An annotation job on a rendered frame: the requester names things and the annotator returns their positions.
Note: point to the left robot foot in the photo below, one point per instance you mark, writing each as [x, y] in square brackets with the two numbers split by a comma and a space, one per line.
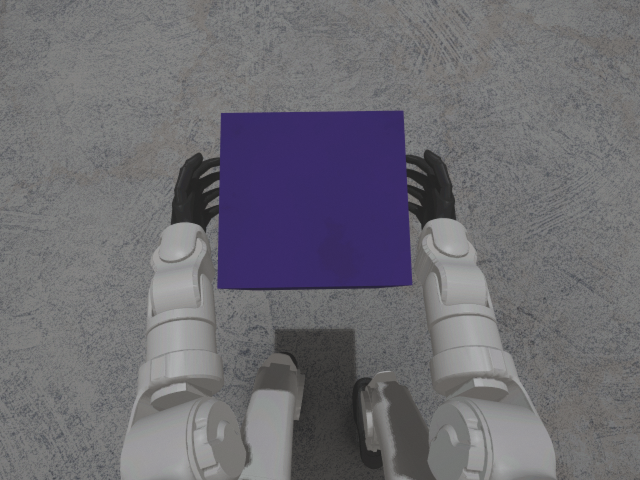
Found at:
[292, 357]

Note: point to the robot left forearm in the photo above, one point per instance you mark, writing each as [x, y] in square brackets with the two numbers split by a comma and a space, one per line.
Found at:
[182, 363]

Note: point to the robot right forearm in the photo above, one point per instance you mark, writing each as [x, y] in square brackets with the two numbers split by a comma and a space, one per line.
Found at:
[468, 357]

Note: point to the left robot hand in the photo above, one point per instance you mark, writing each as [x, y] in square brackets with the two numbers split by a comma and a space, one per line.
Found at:
[189, 203]

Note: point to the right robot shin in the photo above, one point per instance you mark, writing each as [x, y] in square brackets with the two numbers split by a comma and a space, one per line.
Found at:
[383, 376]

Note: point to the robot right upper arm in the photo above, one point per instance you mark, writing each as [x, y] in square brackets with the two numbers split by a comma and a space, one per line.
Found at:
[475, 439]

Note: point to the carton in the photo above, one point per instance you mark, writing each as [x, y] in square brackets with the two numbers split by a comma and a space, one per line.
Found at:
[313, 200]

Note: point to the robot left upper arm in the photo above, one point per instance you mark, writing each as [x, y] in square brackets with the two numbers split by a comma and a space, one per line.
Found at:
[196, 440]

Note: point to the right robot hand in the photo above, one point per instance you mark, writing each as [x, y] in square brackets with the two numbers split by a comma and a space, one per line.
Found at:
[437, 200]

